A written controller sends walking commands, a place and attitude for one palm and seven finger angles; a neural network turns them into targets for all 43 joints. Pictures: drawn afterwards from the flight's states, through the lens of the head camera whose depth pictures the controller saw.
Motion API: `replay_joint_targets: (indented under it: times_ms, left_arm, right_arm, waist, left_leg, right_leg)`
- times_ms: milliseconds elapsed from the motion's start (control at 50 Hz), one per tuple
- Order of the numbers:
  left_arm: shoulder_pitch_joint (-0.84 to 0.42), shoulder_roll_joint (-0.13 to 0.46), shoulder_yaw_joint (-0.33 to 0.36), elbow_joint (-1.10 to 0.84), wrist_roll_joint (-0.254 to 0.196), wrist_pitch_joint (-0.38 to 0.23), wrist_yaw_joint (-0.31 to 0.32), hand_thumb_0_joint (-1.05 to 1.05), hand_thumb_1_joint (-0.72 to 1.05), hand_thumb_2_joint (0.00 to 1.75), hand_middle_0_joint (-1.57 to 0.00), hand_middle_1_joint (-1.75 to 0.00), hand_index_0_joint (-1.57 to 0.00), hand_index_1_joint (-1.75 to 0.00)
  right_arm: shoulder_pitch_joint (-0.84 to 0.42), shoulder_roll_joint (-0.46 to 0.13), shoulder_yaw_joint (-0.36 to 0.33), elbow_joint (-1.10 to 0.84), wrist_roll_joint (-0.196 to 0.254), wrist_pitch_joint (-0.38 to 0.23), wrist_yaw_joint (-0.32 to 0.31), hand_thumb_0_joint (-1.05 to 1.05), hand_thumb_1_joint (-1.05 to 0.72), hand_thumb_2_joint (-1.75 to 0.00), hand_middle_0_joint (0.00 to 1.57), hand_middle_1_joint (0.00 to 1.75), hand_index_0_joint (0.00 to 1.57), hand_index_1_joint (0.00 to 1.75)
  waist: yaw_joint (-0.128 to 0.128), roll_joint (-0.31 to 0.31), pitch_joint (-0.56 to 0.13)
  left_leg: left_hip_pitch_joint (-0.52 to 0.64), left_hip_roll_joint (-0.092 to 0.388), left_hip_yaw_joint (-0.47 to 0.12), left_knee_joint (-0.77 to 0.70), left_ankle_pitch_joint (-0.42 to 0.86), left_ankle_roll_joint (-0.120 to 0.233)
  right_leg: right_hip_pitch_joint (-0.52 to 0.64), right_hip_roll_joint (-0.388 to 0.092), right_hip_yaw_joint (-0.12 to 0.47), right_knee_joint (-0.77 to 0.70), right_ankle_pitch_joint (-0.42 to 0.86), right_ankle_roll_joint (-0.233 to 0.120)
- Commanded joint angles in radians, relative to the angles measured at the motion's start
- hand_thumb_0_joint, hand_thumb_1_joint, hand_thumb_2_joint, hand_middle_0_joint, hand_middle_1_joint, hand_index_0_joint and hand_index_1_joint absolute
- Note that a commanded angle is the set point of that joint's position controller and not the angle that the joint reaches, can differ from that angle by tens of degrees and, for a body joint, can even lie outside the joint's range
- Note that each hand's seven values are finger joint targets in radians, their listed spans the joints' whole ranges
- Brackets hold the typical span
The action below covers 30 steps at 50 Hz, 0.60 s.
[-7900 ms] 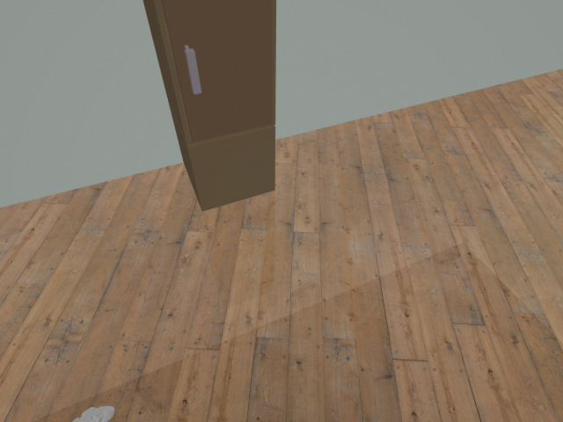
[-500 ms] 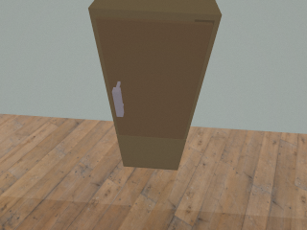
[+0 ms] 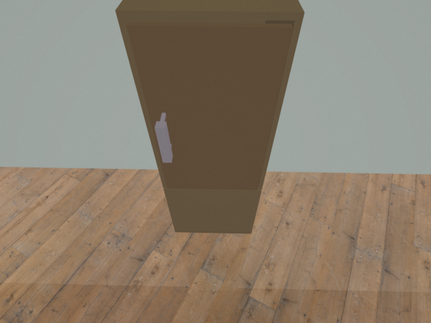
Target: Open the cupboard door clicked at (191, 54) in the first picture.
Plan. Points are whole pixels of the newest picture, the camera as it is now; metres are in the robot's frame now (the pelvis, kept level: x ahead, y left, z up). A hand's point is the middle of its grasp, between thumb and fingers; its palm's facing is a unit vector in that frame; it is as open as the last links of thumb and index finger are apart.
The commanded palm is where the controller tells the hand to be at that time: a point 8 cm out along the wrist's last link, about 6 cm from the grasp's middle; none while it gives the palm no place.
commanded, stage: look again from close up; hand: left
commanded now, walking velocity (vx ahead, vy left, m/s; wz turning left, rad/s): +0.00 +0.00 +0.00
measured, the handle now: (165, 137) +0.59 +0.18 -0.05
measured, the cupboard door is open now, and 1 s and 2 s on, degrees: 0 0 0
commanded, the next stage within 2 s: shuffle to correct the standing spot in 0.34 s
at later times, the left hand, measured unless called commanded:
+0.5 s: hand out of the picture +0.00 +0.14 -0.17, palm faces +0.02 -0.98 -0.19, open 7.4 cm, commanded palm none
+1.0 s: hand out of the picture +0.05 +0.13 -0.17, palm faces +0.05 -0.97 -0.23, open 7.3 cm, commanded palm none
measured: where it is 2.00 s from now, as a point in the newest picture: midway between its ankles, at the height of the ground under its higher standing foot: outside the picture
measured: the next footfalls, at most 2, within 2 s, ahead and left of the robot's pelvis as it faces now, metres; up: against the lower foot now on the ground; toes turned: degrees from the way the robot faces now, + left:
right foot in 1.78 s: -0.08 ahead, -0.06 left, +0.00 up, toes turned +0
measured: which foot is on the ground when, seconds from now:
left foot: down 0.00-1.00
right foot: down 0.00-1.00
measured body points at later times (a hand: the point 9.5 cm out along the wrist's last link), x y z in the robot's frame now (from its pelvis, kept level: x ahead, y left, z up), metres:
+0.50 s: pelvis +0.01 -0.03 +0.00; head +0.03 -0.04 +0.45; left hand +0.00 +0.19 -0.15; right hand +0.00 -0.24 -0.17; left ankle -0.02 +0.08 -0.74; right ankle +0.00 -0.14 -0.74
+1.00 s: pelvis +0.05 -0.05 +0.00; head +0.09 -0.05 +0.45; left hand +0.05 +0.18 -0.15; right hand +0.07 -0.27 -0.16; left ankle -0.02 +0.08 -0.72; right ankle +0.00 -0.14 -0.73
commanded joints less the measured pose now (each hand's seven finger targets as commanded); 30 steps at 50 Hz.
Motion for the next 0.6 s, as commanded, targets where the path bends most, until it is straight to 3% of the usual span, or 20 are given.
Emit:
replay_joint_targets:
  times_ms: [0,60,80,140,320,420,500,580]
  left_arm:
    - [0.055,0.085,0.020,-0.032,0.003,-0.012,0.002,0.00,0.90,0.90,-0.20,-0.30,-0.20,-0.30]
    - [0.061,0.078,0.020,-0.030,0.002,-0.006,0.001,0.00,0.90,0.90,-0.20,-0.30,-0.20,-0.30]
    - [0.060,0.080,0.022,-0.026,0.004,-0.005,-0.001,0.00,0.90,0.90,-0.20,-0.30,-0.20,-0.30]
    - [0.074,0.078,0.023,-0.025,0.004,-0.004,-0.001,0.00,0.90,0.90,-0.20,-0.30,-0.20,-0.30]
    - [0.086,0.085,0.030,-0.019,0.004,-0.015,0.000,0.00,0.90,0.90,-0.20,-0.30,-0.20,-0.30]
    - [0.085,0.086,0.033,-0.014,0.005,-0.016,0.000,0.00,0.90,0.90,-0.20,-0.30,-0.20,-0.30]
    - [0.102,0.082,0.042,-0.011,0.013,-0.008,-0.010,0.00,0.90,0.90,-0.20,-0.30,-0.20,-0.30]
    - [0.108,0.087,0.052,-0.023,0.017,-0.010,-0.021,0.00,0.90,0.90,-0.20,-0.30,-0.20,-0.30]
  right_arm:
    - [0.058,-0.100,-0.019,-0.051,0.004,-0.015,-0.011,0.00,-0.90,-0.90,0.20,0.30,0.20,0.30]
    - [0.059,-0.100,-0.018,-0.044,0.006,-0.012,-0.011,0.00,-0.90,-0.90,0.20,0.30,0.20,0.30]
    - [0.060,-0.096,-0.017,-0.041,0.005,-0.012,-0.010,0.00,-0.90,-0.90,0.20,0.30,0.20,0.30]
    - [0.060,-0.095,-0.017,-0.031,0.004,-0.011,-0.010,0.00,-0.90,-0.90,0.20,0.30,0.20,0.30]
    - [0.052,-0.087,-0.017,-0.006,0.007,-0.018,-0.014,0.00,-0.90,-0.90,0.20,0.30,0.20,0.30]
    - [0.041,-0.079,-0.018,0.008,0.008,-0.015,-0.017,0.00,-0.90,-0.90,0.20,0.30,0.20,0.30]
    - [0.050,-0.081,-0.024,0.012,-0.001,-0.006,-0.012,0.00,-0.90,-0.90,0.20,0.30,0.20,0.30]
    - [0.055,-0.080,-0.032,0.002,-0.004,-0.005,-0.007,0.00,-0.90,-0.90,0.20,0.30,0.20,0.30]
  waist:
    - [0.009,-0.010,0.006]
    - [0.011,-0.020,0.059]
    - [0.013,0.006,0.077]
    - [0.015,-0.034,0.087]
    - [0.012,-0.039,-0.003]
    - [0.011,-0.024,0.004]
    - [0.013,-0.028,0.043]
    - [0.012,-0.014,0.096]
  left_leg:
    - [-0.070,0.132,-0.140,-0.136,0.221,0.012]
    - [-0.101,0.126,-0.145,-0.177,0.116,0.012]
    - [-0.117,0.124,-0.144,-0.192,0.095,0.013]
    - [-0.113,0.120,-0.140,-0.205,0.049,0.011]
    - [-0.014,0.112,-0.101,-0.153,0.193,0.006]
    - [-0.002,0.114,-0.086,-0.139,0.213,-0.002]
    - [-0.045,0.111,-0.082,-0.121,-0.031,0.010]
    - [-0.086,0.122,-0.100,-0.110,-0.129,0.024]
  right_leg:
    - [0.023,-0.033,0.036,-0.021,0.068,-0.062]
    - [-0.001,-0.032,0.044,-0.035,0.036,-0.058]
    - [-0.001,-0.031,0.041,-0.031,0.032,-0.059]
    - [-0.016,-0.034,0.053,-0.040,0.035,-0.058]
    - [0.007,-0.051,0.080,-0.051,0.146,-0.061]
    - [0.005,-0.056,0.085,-0.057,0.193,-0.066]
    - [-0.035,-0.037,0.090,-0.053,-0.093,-0.084]
    - [-0.081,-0.023,0.093,-0.042,-0.198,-0.100]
